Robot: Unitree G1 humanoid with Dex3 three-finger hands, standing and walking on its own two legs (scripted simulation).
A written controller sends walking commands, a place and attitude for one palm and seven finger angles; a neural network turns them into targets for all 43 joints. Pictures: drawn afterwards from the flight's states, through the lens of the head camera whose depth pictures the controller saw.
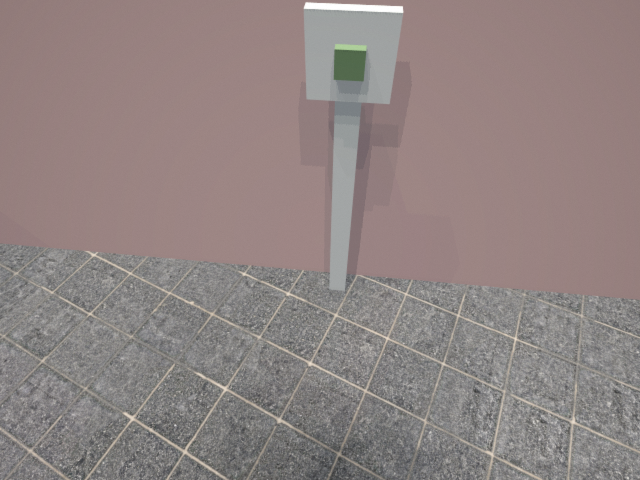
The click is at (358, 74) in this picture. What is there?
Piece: button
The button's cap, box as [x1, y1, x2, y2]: [334, 44, 366, 80]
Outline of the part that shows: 335,44 334,79 363,80 366,45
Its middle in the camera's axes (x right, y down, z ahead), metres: +0.06 -0.35 +0.76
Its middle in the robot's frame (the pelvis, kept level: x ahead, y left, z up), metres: +0.82 -0.02 +0.11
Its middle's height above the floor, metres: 0.89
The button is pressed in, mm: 0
